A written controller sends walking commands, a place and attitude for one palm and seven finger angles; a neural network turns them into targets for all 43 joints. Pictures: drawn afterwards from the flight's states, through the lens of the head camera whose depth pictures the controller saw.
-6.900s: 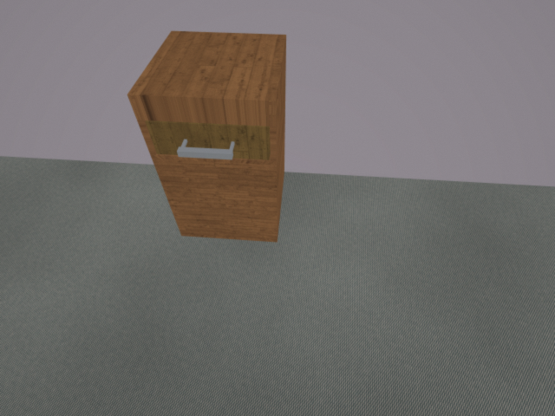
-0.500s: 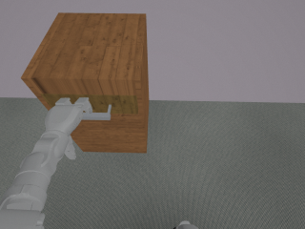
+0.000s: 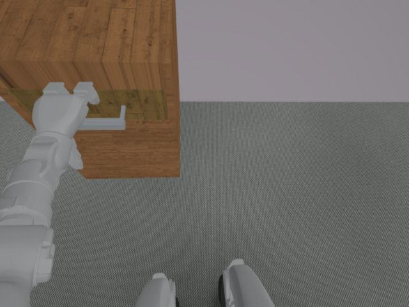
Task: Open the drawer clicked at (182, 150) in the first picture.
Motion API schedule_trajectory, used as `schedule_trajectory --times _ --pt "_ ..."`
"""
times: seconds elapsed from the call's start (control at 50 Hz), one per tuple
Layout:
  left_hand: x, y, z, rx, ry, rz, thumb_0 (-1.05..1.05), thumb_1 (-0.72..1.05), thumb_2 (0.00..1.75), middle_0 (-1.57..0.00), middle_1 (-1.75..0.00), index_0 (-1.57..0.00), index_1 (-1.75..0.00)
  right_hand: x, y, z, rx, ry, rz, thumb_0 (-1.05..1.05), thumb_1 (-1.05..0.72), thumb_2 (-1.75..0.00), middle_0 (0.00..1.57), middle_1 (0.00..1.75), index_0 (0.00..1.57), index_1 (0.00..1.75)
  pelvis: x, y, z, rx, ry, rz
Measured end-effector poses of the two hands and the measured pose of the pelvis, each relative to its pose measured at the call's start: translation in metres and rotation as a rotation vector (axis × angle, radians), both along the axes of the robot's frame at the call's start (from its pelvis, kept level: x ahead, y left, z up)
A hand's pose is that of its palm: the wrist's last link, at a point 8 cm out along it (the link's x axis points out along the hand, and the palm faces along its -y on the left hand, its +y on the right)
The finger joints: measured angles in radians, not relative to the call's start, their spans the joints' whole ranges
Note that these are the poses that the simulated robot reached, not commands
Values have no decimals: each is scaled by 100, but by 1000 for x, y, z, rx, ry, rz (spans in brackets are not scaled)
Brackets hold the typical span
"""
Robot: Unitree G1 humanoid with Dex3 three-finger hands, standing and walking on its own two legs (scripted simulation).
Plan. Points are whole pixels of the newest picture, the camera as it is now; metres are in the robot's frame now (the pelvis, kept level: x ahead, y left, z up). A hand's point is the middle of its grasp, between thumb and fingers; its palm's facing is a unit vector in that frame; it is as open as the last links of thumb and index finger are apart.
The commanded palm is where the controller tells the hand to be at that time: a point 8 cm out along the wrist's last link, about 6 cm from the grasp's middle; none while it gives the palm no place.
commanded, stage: move the hooked fingers above the handle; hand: left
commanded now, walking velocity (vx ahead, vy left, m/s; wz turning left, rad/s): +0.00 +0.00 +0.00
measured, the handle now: (92, 116) +0.59 +0.27 -0.13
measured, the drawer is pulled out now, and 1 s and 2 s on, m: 0.00 0.00 0.00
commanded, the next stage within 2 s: none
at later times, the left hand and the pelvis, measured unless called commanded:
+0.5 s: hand (86, 116) +0.55 +0.25 -0.07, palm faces +0.01 +0.01 -1.00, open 13.7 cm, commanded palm +0.52 +0.25 -0.02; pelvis -0.02 +0.00 -0.06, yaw -2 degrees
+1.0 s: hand (79, 129) +0.53 +0.28 -0.09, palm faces -0.16 +0.02 -0.99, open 13.9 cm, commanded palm +0.54 +0.24 -0.02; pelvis -0.03 +0.00 -0.07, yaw -1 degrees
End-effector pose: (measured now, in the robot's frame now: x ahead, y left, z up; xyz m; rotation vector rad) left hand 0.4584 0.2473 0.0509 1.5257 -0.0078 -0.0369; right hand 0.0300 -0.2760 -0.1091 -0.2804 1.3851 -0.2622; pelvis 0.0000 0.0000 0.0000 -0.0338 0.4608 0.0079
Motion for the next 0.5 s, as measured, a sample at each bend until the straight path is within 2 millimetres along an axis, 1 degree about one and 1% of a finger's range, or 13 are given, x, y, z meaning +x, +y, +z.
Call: schedule_trajectory --times 0.06,0.14,0.18,0.22,0.3,0.34,0.38,0.42,0.44,0.5 --pt "7 13 -12 40 2 74 1 -49 30 -32 -120 -32 -120 -7 0 -10 7 22 1 0 -90 -90 20 30 20 30 -5 1 -9 -3 24 0" --pt "13 25 -34 87 87 139 0 -49 30 -32 -120 -32 -120 -16 1 -19 9 53 2 0 -90 -89 20 30 20 30 -10 1 -18 -6 54 4" --pt "16 23 -45 84 130 128 0 -49 30 -32 -120 -32 -120 -22 2 -22 2 69 -1 0 -90 -89 20 30 20 30 -11 0 -22 -10 69 9" --pt "22 15 -52 59 153 87 0 -49 30 -32 -120 -32 -120 -27 1 -24 -12 84 -3 0 -90 -89 20 30 20 30 -11 0 -26 -16 81 14" --pt "39 -5 -55 3 119 -11 0 -49 30 -32 -120 -32 -120 -37 -1 -27 -48 103 -14 0 -90 -89 20 30 20 30 -11 -1 -36 -27 105 17" --pt "50 -9 -54 -13 73 -26 0 -49 30 -32 -120 -32 -120 -41 -3 -30 -62 110 -18 0 -90 -89 20 30 20 30 -12 -2 -43 -31 118 14" --pt "60 -7 -55 -10 27 -7 0 -49 30 -32 -120 -32 -120 -45 -4 -35 -69 118 -23 0 -90 -89 20 30 20 30 -13 -2 -51 -35 132 11" --pt "68 -1 -57 4 -10 34 1 -49 30 -32 -120 -32 -120 -50 -3 -41 -64 131 -28 0 -90 -89 20 30 20 30 -15 -2 -58 -38 145 5" --pt "70 3 -59 14 -20 57 1 -49 30 -32 -120 -32 -120 -52 -3 -44 -57 140 -30 0 -90 -89 20 30 20 30 -16 -1 -60 -38 149 2" --pt "69 6 -63 54 -30 68 0 -49 30 -32 -120 -34 -124 -56 3 -55 -20 169 -31 0 -90 -90 20 30 20 30 -19 0 -64 -35 155 -6"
